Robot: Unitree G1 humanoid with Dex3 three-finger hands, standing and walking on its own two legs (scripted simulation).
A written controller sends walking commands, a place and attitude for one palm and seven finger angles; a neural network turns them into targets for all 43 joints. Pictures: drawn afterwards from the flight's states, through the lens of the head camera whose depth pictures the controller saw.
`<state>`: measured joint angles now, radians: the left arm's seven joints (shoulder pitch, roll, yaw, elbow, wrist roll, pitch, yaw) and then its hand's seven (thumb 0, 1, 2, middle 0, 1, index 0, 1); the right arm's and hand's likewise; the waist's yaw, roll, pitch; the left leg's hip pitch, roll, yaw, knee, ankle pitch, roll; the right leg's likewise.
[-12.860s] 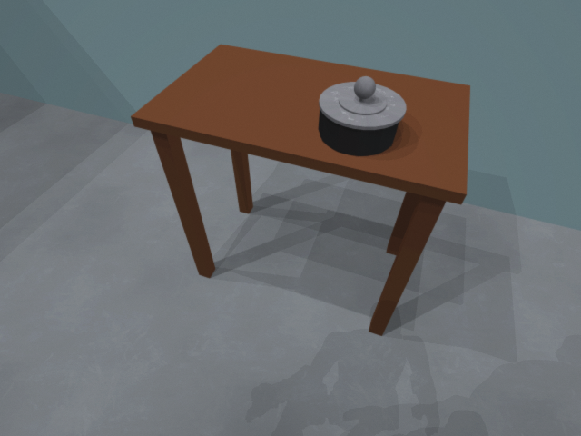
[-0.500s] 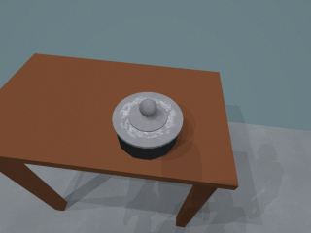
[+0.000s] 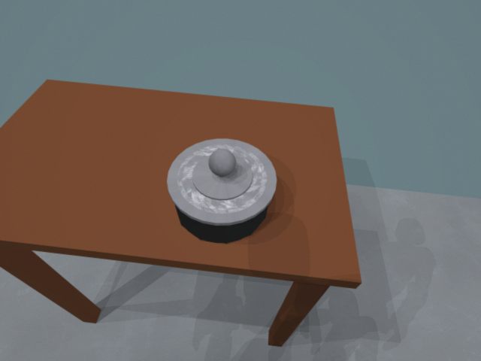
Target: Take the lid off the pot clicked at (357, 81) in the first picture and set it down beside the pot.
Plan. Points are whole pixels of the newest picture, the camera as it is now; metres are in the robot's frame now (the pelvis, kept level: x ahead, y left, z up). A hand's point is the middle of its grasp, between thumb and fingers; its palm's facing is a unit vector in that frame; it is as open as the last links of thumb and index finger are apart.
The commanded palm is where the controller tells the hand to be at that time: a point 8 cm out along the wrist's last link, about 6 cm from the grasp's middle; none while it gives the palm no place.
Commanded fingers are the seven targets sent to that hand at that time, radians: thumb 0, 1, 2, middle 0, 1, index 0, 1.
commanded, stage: look again from close up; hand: left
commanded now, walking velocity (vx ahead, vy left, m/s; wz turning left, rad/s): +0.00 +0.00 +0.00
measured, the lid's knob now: (222, 162) +0.41 +0.07 +0.10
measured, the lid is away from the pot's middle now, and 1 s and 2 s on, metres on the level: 0.00 0.00 0.00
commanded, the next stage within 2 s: lift the closed hand beside the body in 0.04 s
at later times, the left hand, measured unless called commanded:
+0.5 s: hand out of the picture +0.12 +0.19 -0.04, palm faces +0.22 -0.94 -0.26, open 4.9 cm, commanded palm +0.08 +0.24 -0.01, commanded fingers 0.00 0.90 0.90 -1.04 -1.21 -1.04 -1.21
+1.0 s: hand (78, 347) +0.13 +0.23 +0.04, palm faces +0.29 -0.86 -0.42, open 3.1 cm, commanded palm +0.08 +0.25 +0.07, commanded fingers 0.00 0.90 0.90 -1.30 -1.50 -1.30 -1.50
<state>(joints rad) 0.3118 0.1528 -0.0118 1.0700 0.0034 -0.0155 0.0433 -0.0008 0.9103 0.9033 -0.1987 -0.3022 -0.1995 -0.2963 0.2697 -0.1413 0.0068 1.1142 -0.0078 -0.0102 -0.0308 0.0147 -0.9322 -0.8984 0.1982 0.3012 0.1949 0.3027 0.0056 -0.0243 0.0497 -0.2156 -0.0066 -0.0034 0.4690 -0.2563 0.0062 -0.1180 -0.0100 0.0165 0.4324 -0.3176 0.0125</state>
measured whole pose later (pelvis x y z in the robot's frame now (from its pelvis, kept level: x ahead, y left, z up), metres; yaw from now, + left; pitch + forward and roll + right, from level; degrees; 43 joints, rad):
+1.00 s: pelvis +0.01 -0.01 +0.00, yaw +2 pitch +1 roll +0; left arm 0.72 0.27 0.16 -0.29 -0.03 0.00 0.08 0.01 0.90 0.90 -1.28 -1.49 -1.28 -1.48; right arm 0.20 -0.19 0.00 0.64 0.00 -0.08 -0.06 0.02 -0.90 -0.90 0.20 0.30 0.20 0.30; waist 0.06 0.05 -0.02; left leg -0.23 -0.01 -0.03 0.50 -0.28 -0.01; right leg -0.12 -0.01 -0.02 0.47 -0.36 0.00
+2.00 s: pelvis -0.02 +0.00 -0.01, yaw +1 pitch +3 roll -1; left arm 0.56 0.68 0.18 -0.53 0.68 0.10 0.00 0.00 0.72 1.00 -1.25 -1.31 -1.25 -1.31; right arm 0.16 -0.29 0.01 0.52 0.02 0.13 0.01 0.02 -0.90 -0.90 0.20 0.30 0.20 0.30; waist 0.08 0.12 -0.06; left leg -0.36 0.01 -0.03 0.61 -0.30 0.00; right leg -0.25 0.01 -0.01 0.56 -0.36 0.01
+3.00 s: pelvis -0.07 +0.02 +0.00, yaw +2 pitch -1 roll -1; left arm -0.26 0.74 0.02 -0.17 0.71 0.08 -0.45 0.00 -0.32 1.49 -0.85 -0.09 -0.85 -0.08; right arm 0.08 -0.28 0.04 0.57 0.05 0.08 0.02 0.02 -0.91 -0.90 0.20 0.30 0.20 0.30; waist 0.09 0.10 0.05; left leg -0.27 -0.04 -0.03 0.41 -0.12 0.04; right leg -0.16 -0.04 -0.01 0.38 -0.20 0.03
